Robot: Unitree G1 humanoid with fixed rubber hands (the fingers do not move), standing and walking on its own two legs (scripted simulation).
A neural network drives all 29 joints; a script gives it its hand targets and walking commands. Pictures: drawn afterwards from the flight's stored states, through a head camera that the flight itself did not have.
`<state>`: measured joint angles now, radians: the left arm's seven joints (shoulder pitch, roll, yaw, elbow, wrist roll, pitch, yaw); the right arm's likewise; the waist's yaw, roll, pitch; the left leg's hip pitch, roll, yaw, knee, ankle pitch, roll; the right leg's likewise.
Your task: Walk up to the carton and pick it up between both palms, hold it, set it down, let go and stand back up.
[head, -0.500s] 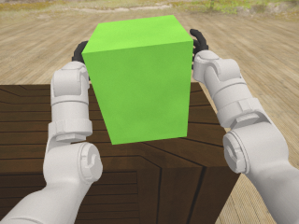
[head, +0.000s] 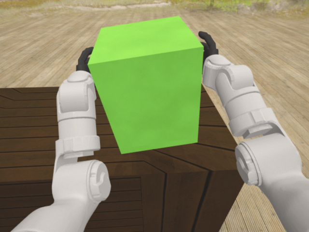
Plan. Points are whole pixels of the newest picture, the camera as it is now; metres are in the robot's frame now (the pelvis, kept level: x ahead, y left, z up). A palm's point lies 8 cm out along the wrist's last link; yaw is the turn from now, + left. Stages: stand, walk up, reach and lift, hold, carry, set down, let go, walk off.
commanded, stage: hold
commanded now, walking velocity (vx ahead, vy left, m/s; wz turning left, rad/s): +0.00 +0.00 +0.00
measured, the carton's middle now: (149, 85) +0.39 +0.01 +0.25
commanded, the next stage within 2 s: none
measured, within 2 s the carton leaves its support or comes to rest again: neither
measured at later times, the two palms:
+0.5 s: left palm (79, 74) +0.38 +0.17 +0.29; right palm (204, 60) +0.38 -0.12 +0.32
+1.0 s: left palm (83, 79) +0.37 +0.16 +0.28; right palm (208, 65) +0.37 -0.13 +0.31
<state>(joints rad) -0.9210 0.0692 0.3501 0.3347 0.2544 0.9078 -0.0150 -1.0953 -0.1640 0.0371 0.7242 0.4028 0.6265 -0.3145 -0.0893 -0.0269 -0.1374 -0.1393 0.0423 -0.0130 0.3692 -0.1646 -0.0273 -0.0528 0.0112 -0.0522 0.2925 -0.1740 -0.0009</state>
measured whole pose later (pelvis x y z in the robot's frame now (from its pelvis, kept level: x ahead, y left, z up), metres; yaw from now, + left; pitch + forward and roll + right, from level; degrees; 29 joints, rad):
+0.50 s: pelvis +0.00 -0.01 +0.00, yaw +1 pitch -2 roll -1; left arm -0.98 0.12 0.34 0.44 0.24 0.86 -0.04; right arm -1.13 -0.15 0.02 0.78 0.38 0.60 -0.32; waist -0.08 -0.03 -0.17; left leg -0.17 0.04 -0.04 0.36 -0.16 -0.03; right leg -0.07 0.01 -0.08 0.29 -0.18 -0.01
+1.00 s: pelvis +0.00 +0.00 +0.00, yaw +0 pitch -4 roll -1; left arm -0.94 0.07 0.37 0.37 0.27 0.90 -0.02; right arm -1.11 -0.15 0.02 0.76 0.39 0.63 -0.31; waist -0.08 -0.03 -0.13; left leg -0.14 0.05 -0.02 0.37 -0.16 -0.03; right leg -0.05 0.02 -0.05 0.30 -0.17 -0.01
